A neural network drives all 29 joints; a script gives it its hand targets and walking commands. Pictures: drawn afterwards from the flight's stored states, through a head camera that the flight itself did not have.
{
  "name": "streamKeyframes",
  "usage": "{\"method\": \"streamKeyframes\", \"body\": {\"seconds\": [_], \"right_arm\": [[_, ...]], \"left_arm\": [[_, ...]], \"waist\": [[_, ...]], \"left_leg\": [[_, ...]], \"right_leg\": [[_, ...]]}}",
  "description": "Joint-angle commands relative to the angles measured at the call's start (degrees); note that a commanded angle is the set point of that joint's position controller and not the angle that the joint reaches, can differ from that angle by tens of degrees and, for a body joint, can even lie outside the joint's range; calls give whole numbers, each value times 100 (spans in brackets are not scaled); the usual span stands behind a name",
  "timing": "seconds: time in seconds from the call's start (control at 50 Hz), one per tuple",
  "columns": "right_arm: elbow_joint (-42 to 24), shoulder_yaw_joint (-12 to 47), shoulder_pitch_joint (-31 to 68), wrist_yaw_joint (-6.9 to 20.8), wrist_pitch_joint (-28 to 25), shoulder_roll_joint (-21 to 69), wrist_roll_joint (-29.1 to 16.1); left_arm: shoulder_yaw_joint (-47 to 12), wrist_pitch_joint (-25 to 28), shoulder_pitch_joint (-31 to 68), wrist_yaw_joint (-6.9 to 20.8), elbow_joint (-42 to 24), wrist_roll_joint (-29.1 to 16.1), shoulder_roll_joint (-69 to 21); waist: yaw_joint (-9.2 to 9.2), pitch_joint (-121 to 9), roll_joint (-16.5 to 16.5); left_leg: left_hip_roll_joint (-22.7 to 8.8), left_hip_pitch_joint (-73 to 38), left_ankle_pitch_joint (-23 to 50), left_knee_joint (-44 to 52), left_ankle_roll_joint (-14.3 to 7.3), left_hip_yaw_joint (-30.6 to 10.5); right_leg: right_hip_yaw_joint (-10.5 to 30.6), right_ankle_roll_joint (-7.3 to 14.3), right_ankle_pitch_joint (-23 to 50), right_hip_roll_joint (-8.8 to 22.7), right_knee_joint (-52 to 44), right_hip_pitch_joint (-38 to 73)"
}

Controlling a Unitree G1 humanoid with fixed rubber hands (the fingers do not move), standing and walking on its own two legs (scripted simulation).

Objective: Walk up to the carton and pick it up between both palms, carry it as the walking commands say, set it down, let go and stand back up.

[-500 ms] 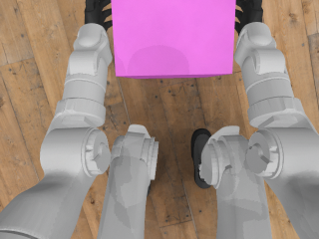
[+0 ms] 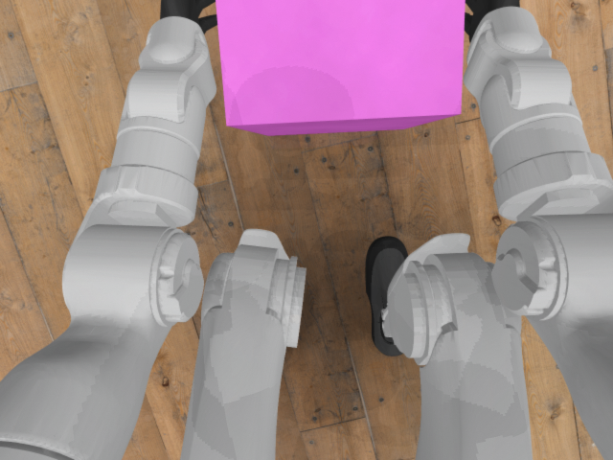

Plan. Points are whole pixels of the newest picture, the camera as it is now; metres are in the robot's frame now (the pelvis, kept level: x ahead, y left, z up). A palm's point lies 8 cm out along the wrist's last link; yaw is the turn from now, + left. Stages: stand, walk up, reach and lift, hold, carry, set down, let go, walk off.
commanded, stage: set down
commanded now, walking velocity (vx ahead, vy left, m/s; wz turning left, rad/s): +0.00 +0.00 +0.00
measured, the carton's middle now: (335, 39) +0.54 +0.00 -0.21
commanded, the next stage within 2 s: none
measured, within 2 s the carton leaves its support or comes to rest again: rests again in 0.48 s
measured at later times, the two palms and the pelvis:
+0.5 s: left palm (189, 30) +0.53 +0.16 -0.16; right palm (484, 23) +0.54 -0.14 -0.15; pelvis +0.01 +0.00 +0.00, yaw +0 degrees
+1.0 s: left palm (193, 29) +0.53 +0.15 -0.17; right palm (486, 28) +0.54 -0.15 -0.16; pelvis +0.01 +0.00 -0.01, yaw +0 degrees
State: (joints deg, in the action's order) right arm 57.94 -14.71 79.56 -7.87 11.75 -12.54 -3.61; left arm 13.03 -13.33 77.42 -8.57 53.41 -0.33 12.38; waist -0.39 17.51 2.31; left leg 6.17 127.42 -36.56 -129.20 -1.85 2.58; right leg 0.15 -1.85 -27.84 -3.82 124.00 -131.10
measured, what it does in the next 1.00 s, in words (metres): stands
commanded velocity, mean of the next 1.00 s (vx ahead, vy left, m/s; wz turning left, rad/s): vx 0.00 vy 0.00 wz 0.00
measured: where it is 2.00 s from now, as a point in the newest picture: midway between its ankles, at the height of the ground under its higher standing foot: (328, 325)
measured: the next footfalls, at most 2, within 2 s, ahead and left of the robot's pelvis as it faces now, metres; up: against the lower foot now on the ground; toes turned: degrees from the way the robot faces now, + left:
none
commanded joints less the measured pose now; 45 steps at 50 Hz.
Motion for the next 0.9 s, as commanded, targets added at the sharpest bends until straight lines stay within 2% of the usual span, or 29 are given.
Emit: {"method": "streamKeyframes", "body": {"seconds": [0.0,0.02,0.06,0.1,0.18,0.2,0.24,0.28,0.3,0.32,0.34,0.36,0.4,0.42,0.48,0.5,0.52,0.62,0.64,0.66,0.68,0.7,0.82,0.84,0.88], "right_arm": [[-841,1716,3202,1417,-164,5806,-402],[-758,1651,3196,1427,-179,5774,-385],[-740,1563,3272,1435,-193,5648,-323],[-659,1525,3182,1443,-199,5690,-278],[-606,1460,3100,1446,-261,5650,-232],[-604,1467,3119,1443,-264,5670,-216],[-596,1447,2999,1446,-299,5616,-255],[-583,1474,3040,1456,-328,5592,-263],[-593,1480,2978,1451,-337,5606,-252],[-568,1456,2909,1445,-353,5568,-254],[-611,1499,2977,1448,-361,5543,-249],[-503,1484,2896,1448,-359,5596,-282],[-569,1556,2895,1449,-385,5597,-309],[-509,1506,2914,1439,-411,5551,-316],[-559,1572,2902,1426,-460,5475,-384],[-491,1597,2873,1429,-460,5520,-376],[-463,1587,2849,1432,-466,5499,-384],[-270,1435,2873,1445,-459,5319,-295],[-238,1430,2867,1449,-443,5384,-249],[-280,1422,2925,1452,-457,5281,-271],[-341,1426,2974,1465,-474,5276,-293],[-281,1421,2994,1464,-468,5269,-282],[-141,1377,2977,1482,-489,5207,-267],[-199,1350,3036,1487,-489,5195,-262],[-131,1324,2977,1472,-492,5133,-247]], "left_arm": [[-2156,362,3933,1813,-1092,-569,-5304],[-2135,366,3917,1812,-980,-532,-5256],[-1963,344,3787,1848,-799,-464,-5255],[-1867,382,3738,1869,-725,-420,-5198],[-1833,408,3570,1887,-506,-398,-5242],[-1820,427,3602,1901,-599,-417,-5213],[-1877,480,3641,1881,-681,-419,-5083],[-1838,487,3507,1877,-557,-383,-5084],[-1875,497,3549,1872,-602,-428,-5158],[-1853,510,3476,1865,-598,-397,-5132],[-1831,510,3426,1864,-542,-366,-5118],[-1871,536,3509,1857,-599,-400,-5021],[-1900,586,3493,1837,-748,-402,-5032],[-1961,578,3541,1832,-695,-426,-5022],[-1980,626,3502,1806,-738,-454,-4964],[-1977,626,3461,1794,-692,-427,-4988],[-1970,640,3419,1791,-666,-412,-4973],[-1815,598,3410,1809,-460,-333,-4873],[-1740,609,3447,1810,-472,-293,-4836],[-1744,584,3390,1827,-372,-289,-4875],[-1690,617,3394,1820,-411,-259,-4784],[-1699,591,3417,1821,-329,-249,-4836],[-1544,592,3280,1847,-119,-158,-4745],[-1517,583,3274,1861,-136,-145,-4741],[-1501,601,3357,1865,-190,-145,-4677]], "waist": [[107,-7244,-556],[164,-7012,-612],[130,-6798,-563],[204,-6709,-465],[139,-6633,-501],[138,-6653,-411],[141,-6691,-476],[243,-6558,-424],[120,-6597,-422],[196,-6545,-519],[218,-6535,-446],[248,-6492,-510],[240,-6564,-358],[210,-6578,-466],[300,-6551,-514],[256,-6510,-419],[283,-6421,-480],[230,-5987,-515],[247,-5952,-353],[235,-5910,-459],[304,-5942,-434],[262,-5926,-486],[295,-5660,-348],[323,-5614,-440],[296,-5641,-413]], "left_leg": [[147,-2927,2072,1592,140,-332],[141,-2791,2024,1610,148,-335],[153,-2675,1897,1582,125,-321],[168,-2533,1851,1564,123,-281],[160,-2466,2012,1546,132,-315],[182,-2418,2013,1515,120,-311],[159,-2448,2133,1512,136,-348],[166,-2352,2135,1495,124,-364],[146,-2466,2203,1510,134,-389],[156,-2377,2209,1460,132,-351],[162,-2413,2310,1466,126,-357],[146,-2393,2247,1467,140,-347],[146,-2338,2362,1423,116,-369],[133,-2371,2357,1412,136,-375],[120,-2427,2410,1382,139,-378],[117,-2480,2444,1393,127,-410],[118,-2446,2457,1373,139,-381],[111,-2249,2136,1391,99,-396],[122,-2238,2093,1409,77,-416],[103,-2145,2020,1386,118,-377],[113,-2184,2105,1366,77,-396],[97,-2270,2064,1371,88,-397],[92,-2094,1961,1365,60,-405],[103,-2041,1929,1342,56,-360],[82,-2011,1896,1308,62,-338]], "right_leg": [[-294,250,1590,-373,-385,3543],[-265,258,1575,-363,-373,3471],[-271,250,1428,-340,-398,3363],[-233,279,1445,-358,-409,3396],[-226,271,1631,-363,-369,3382],[-226,264,1628,-353,-378,3431],[-225,263,1779,-361,-301,3390],[-198,257,1752,-355,-311,3336],[-213,269,1766,-368,-312,3296],[-178,275,1792,-365,-307,3284],[-200,246,1872,-363,-303,3340],[-157,272,1837,-367,-306,3279],[-166,260,1950,-377,-269,3324],[-158,269,1959,-355,-250,3335],[-139,253,1988,-361,-217,3285],[-164,230,1991,-377,-227,3277],[-132,251,1961,-382,-243,3199],[-140,265,1693,-343,-241,3003],[-170,257,1638,-363,-248,2984],[-130,274,1608,-346,-264,3019],[-147,264,1649,-362,-213,2974],[-129,267,1601,-342,-222,2972],[-161,249,1561,-346,-203,2909],[-104,265,1514,-339,-237,2948],[-108,259,1551,-344,-229,3001]]}}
